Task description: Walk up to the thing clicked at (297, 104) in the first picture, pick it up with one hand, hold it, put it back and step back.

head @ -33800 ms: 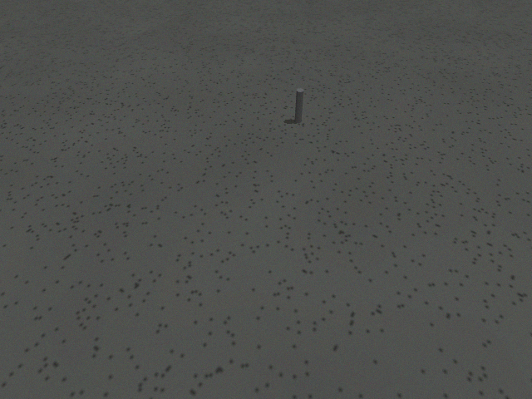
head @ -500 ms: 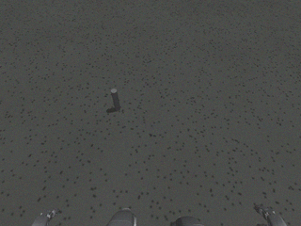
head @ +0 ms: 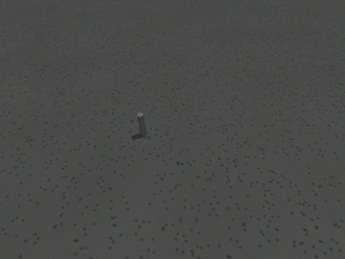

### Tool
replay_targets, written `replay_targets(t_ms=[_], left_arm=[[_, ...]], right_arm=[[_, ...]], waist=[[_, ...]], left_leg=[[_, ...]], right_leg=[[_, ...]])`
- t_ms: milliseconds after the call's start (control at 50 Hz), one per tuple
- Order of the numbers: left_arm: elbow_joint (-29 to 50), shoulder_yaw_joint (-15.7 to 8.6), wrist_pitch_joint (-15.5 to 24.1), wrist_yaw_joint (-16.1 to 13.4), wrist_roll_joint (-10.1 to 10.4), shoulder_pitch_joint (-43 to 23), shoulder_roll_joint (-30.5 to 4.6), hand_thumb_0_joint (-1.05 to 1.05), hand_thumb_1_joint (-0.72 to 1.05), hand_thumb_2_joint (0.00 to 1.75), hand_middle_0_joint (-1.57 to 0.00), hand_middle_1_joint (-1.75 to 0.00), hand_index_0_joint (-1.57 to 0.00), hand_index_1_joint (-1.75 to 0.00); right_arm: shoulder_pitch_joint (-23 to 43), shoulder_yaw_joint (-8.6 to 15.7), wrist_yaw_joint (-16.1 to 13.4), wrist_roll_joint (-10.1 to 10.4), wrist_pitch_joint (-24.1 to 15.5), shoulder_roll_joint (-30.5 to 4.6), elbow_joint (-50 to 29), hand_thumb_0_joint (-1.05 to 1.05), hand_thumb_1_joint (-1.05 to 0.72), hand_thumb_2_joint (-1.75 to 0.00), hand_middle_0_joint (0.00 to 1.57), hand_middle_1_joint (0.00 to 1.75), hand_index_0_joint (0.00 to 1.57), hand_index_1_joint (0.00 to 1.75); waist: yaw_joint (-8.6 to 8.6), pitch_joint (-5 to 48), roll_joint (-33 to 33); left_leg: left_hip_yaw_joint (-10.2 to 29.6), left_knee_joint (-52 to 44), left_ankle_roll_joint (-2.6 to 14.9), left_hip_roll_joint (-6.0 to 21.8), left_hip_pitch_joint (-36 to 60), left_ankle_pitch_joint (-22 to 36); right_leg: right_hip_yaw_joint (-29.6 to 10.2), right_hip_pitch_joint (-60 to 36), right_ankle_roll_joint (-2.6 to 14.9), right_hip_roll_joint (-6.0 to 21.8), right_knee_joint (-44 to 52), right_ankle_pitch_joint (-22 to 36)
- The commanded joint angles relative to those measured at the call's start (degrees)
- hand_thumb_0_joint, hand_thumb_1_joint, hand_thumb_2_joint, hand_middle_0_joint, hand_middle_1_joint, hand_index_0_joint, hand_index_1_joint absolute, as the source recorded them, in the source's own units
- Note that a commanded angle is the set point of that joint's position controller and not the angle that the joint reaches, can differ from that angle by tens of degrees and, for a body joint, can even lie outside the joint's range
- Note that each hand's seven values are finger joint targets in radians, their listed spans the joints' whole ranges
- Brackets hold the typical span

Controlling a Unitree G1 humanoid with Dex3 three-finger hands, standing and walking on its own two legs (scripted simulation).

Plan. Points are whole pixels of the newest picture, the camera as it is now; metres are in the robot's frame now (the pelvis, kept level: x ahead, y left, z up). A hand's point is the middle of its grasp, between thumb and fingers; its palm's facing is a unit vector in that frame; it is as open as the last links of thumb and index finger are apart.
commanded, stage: step back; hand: left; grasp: from the side
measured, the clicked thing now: (142, 125) +1.08 +0.27 -0.65
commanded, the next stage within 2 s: stand in 0.72 s
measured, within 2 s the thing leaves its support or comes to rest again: neither
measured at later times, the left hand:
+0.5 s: hand out of the picture +0.10 +0.28 -0.16, palm faces +0.05 -0.94 -0.35, open 7.4 cm
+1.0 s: hand (81, 256) +0.16 +0.26 -0.14, palm faces -0.01 -0.94 -0.34, open 7.4 cm
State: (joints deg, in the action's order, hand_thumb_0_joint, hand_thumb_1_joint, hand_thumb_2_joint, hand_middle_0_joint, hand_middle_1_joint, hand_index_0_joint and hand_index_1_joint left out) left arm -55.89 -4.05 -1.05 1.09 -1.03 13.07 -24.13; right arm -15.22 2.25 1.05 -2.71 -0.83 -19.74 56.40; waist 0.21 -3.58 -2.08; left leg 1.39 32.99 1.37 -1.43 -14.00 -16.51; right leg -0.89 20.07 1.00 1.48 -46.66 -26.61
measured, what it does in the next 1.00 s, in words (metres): steps on the spot: left foot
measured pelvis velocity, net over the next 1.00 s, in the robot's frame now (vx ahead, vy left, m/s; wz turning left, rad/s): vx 0.06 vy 0.01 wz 0.00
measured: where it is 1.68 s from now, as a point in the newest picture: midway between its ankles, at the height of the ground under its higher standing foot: outside the picture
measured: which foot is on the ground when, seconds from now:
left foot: down 0.00-0.10, up 0.12-0.36, down 0.38-1.00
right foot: down 0.00-1.00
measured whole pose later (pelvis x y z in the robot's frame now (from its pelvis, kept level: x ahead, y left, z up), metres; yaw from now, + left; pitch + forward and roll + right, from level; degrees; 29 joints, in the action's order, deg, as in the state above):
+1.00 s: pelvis +0.06 +0.01 +0.02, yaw +0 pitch -3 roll +0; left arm -64.0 0.0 1.2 0.1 -0.1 3.8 -19.9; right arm -2.5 0.6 0.6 -0.6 -0.5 -19.7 65.3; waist -0.2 -3.7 -0.3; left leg -1.9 20.4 -0.5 1.4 -8.8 -8.9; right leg -0.2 4.2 -1.3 1.3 -20.0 -13.1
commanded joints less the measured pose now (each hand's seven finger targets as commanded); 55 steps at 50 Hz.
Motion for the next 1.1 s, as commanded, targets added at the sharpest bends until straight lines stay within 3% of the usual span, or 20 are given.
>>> replay_targets(t_ms=[0, 40, 60, 80, 100, 120, 160, 220, 260, 320, 340, 360, 380, 400, 440, 500, 540, 560, 780, 1080], left_arm=[[3.1, -2.9, 2.6, 0.0, -0.1, -0.4, -9.0, 0.0, 0.9, 0.9, -0.2, -0.3, -0.2, -0.3], [1.6, -3.2, 3.0, -0.6, -0.8, 2.2, -8.8, 0.0, 0.9, 0.9, -0.2, -0.3, -0.2, -0.3], [1.4, -3.7, 3.3, -1.0, -1.3, 4.1, -10.2, 0.0, 0.9, 0.9, -0.2, -0.3, -0.2, -0.3], [1.5, -4.6, 3.7, -1.5, -1.8, 5.7, -14.4, 0.0, 0.9, 0.9, -0.2, -0.3, -0.2, -0.3], [2.4, -5.1, 4.1, -1.4, -1.8, 2.9, -17.4, 0.0, 0.9, 0.9, -0.2, -0.3, -0.2, -0.3], [4.1, -5.1, 4.4, -1.5, -1.3, -0.1, -16.4, 0.0, 0.9, 0.9, -0.2, -0.3, -0.2, -0.3], [4.4, -4.3, 5.0, -1.7, -0.9, -2.7, -13.8, 0.0, 0.9, 0.9, -0.2, -0.3, -0.2, -0.3], [4.4, -3.6, 5.3, -1.4, -1.0, -2.7, -12.5, 0.0, 0.9, 0.9, -0.2, -0.3, -0.2, -0.3], [4.7, -3.2, 5.0, -1.3, -0.9, -4.0, -12.5, 0.0, 0.9, 0.9, -0.2, -0.3, -0.2, -0.3], [4.6, -1.8, 4.0, -1.4, 0.0, -4.7, -11.3, 0.0, 0.9, 0.9, -0.2, -0.3, -0.2, -0.3], [4.8, -1.2, 3.7, -1.4, 0.1, -4.1, -9.8, 0.0, 0.9, 0.9, -0.2, -0.3, -0.2, -0.3], [5.1, -0.4, 3.5, -1.5, 0.5, -3.2, -8.0, 0.0, 0.9, 0.9, -0.2, -0.3, -0.2, -0.3], [4.8, 0.0, 3.0, -1.5, 1.5, -2.8, -6.4, 0.0, 0.9, 0.9, -0.2, -0.3, -0.2, -0.3], [3.3, -0.9, 2.3, -1.9, 1.5, -3.4, -8.6, 0.0, 0.9, 0.9, -0.2, -0.3, -0.2, -0.3], [2.7, -0.4, 2.1, -1.8, 1.0, -4.2, -8.1, 0.0, 0.9, 0.9, -0.2, -0.3, -0.2, -0.3], [-0.5, -0.3, 2.9, -1.8, 0.9, 0.3, -7.9, 0.0, 0.9, 0.9, -0.2, -0.3, -0.2, -0.3], [-1.3, -0.8, 3.6, -2.2, 0.2, -0.8, -9.8, 0.0, 0.9, 0.9, -0.2, -0.3, -0.2, -0.3], [-0.9, -0.8, 3.8, -2.0, 0.3, -3.5, -11.0, 0.0, 0.9, 0.9, -0.2, -0.3, -0.2, -0.3], [-3.8, 1.5, 3.8, -1.8, 0.9, -9.4, -8.4, 0.0, 0.9, 0.9, -0.2, -0.3, -0.2, -0.3], [-5.8, 1.4, 3.6, -1.5, 0.7, -11.7, -8.5, 0.0, 0.9, 0.9, -0.2, -0.3, -0.2, -0.3]], right_arm=[[6.3, 4.4, -0.7, 0.3, -1.3, -16.8, -5.7, 0.0, -0.9, -0.9, 0.2, 0.3, 0.2, 0.3], [6.8, 3.8, -0.6, 0.8, -0.2, -14.8, -6.0, 0.0, -0.9, -0.9, 0.2, 0.3, 0.2, 0.3], [5.4, 3.1, -0.8, 1.0, 0.1, -12.4, -6.1, 0.0, -0.9, -0.9, 0.2, 0.3, 0.2, 0.3], [7.3, 2.4, -0.9, 1.2, 0.1, -9.9, -7.6, 0.0, -0.9, -0.9, 0.2, 0.3, 0.2, 0.3], [7.7, 3.3, -1.6, 0.7, 0.0, -12.4, -6.9, 0.0, -0.9, -0.9, 0.2, 0.3, 0.2, 0.3], [5.6, 3.8, -1.6, 1.0, -0.3, -14.2, -6.1, 0.0, -0.9, -0.9, 0.2, 0.3, 0.2, 0.3], [2.8, 3.7, -1.3, 1.3, -0.7, -13.4, -4.1, 0.0, -0.9, -0.9, 0.2, 0.3, 0.2, 0.3], [2.0, 3.2, -0.7, 1.2, -1.0, -12.0, -3.3, 0.0, -0.9, -0.9, 0.2, 0.3, 0.2, 0.3], [2.8, 3.1, -0.4, 1.1, -1.1, -11.1, -3.5, 0.0, -0.9, -0.9, 0.2, 0.3, 0.2, 0.3], [2.5, 3.1, -0.8, 1.2, -1.5, -9.9, -2.4, 0.0, -0.9, -0.9, 0.2, 0.3, 0.2, 0.3], [2.1, 3.3, -1.2, 1.0, -1.7, -10.6, -2.1, 0.0, -0.9, -0.9, 0.2, 0.3, 0.2, 0.3], [1.4, 3.9, -1.7, 0.7, -2.0, -12.9, -2.0, 0.0, -0.9, -0.9, 0.2, 0.3, 0.2, 0.3], [4.5, 3.9, -1.8, 1.0, -2.3, -15.9, -3.3, 0.0, -0.9, -0.9, 0.2, 0.3, 0.2, 0.3], [6.2, 4.1, -1.7, 1.5, -2.0, -18.0, -3.6, 0.0, -0.9, -0.9, 0.2, 0.3, 0.2, 0.3], [8.1, 3.4, -1.9, 0.9, -1.7, -16.3, -3.1, 0.0, -0.9, -0.9, 0.2, 0.3, 0.2, 0.3], [13.0, 2.8, -1.9, 1.3, -1.3, -15.0, -3.1, 0.0, -0.9, -0.9, 0.2, 0.3, 0.2, 0.3], [13.2, 1.9, -1.8, 2.2, -1.0, -12.4, -2.8, 0.0, -0.9, -0.9, 0.2, 0.3, 0.2, 0.3], [12.5, 1.7, -1.7, 2.4, -1.0, -11.2, -2.2, 0.0, -0.9, -0.9, 0.2, 0.3, 0.2, 0.3], [15.2, 1.0, -1.2, 2.7, -1.5, -11.2, 3.4, 0.0, -0.9, -0.9, 0.2, 0.3, 0.2, 0.3], [15.3, 0.5, -0.9, 2.3, -1.4, -11.8, 6.2, 0.0, -0.9, -0.9, 0.2, 0.3, 0.2, 0.3]], waist=[[0.87, -0.1, 12.3], [3.03, 0.6, 8.8], [3.87, 1.5, 3.4], [5.47, 0.2, -6.7], [4.7, -3.1, -6.1], [3.26, -5.1, -1.9], [1.45, -4.4, -0.4], [1.48, -0.6, -4.3], [1.24, 0.6, -6.5], [-0.35, 3.2, -4.9], [-0.76, 4.5, -2.9], [-0.85, 7.0, 2.9], [0.18, 8.3, 9.6], [0.05, 7.5, 10.6], [0.54, 5.5, 10.3], [2.6, 5.4, 11.8], [1.8, 7.9, 6.9], [0.29, 8.2, 3.7], [-0.51, 7.5, 1.1], [-0.42, 5.3, 2.6]], left_leg=[[14.0, -15.9, 6.9, 11.4, -8.1, -20.4], [10.5, -9.7, 4.14, 8.8, -13.4, -20.8], [8.1, -2.5, 2.46, 6.4, -17.3, -19.2], [5.0, 11.1, 0.06, -1.6, -26.5, -18.9], [5.4, 19.7, -0.67, -0.2, -22.7, -16.1], [8.0, 21.4, -0.61, 1.5, -22.1, -12.6], [8.2, 21.1, -0.76, 2.4, -19.2, -7.7], [4.1, 13.5, -1.55, 2.5, -11.6, -8.1], [0.2, 6.9, -1.65, 2.7, -6.6, -6.9], [-3.6, -4.7, -1.0, 1.0, 2.9, 5.4], [-1.5, -7.4, -0.03, 2.0, 6.6, 10.2], [5.0, -8.2, 1.76, 7.7, 10.5, 15.8], [17.6, -10.5, 7.19, 16.6, 7.3, 15.0], [20.2, -11.7, 11.83, 20.0, 2.0, 13.0], [16.7, -11.7, 10.47, 18.2, 2.3, 11.8], [9.0, -7.7, 4.77, 13.5, 0.5, 13.6], [6.0, -4.8, 1.74, 10.9, -1.7, 15.1], [3.7, -5.9, 0.57, 8.3, 0.4, 10.2], [2.7, -11.2, 0.26, 9.3, 11.0, 22.9], [2.5, -17.0, -1.04, 9.1, 8.5, 14.4]], right_leg=[[2.8, -6.9, 0.08, -1.6, 10.7, 3.1], [3.6, -16.2, 0.99, -3.2, 19.0, 7.0], [-2.2, -21.1, 1.77, -0.9, 22.6, 3.1], [-24.7, -20.1, 6.47, 11.2, 32.5, -16.4], [-33.9, -10.2, 11.24, 21.0, 37.6, -25.8], [-32.9, -8.8, 12.58, 21.1, 36.7, -21.3], [-22.4, -8.5, 9.83, 16.3, 34.3, -9.1], [-12.4, -7.8, 9.17, 13.6, 29.8, 10.2], [-8.7, -6.5, 8.75, 13.2, 27.0, 16.9], [-3.3, -5.2, 5.99, 9.8, 17.6, 30.9], [-1.9, -4.2, 4.26, 8.3, 13.7, 33.3], [-0.4, -1.9, 2.25, 5.5, 8.9, 30.5], [2.1, -0.7, -0.58, -0.3, 4.3, 14.5], [0.6, -4.6, -0.04, -0.1, 3.7, -1.5], [-1.0, -2.5, 0.76, 0.5, 3.8, -4.7], [0.3, -8.4, 0.6, 0.8, 18.9, 10.6], [-4.4, -14.5, 1.24, 3.3, 20.8, 22.1], [-7.0, -11.7, 2.17, 5.3, 21.1, 22.3], [-4.1, -12.5, 0.11, 5.7, 26.5, 30.4], [-3.9, -14.5, -0.23, 6.2, 31.9, 21.4]])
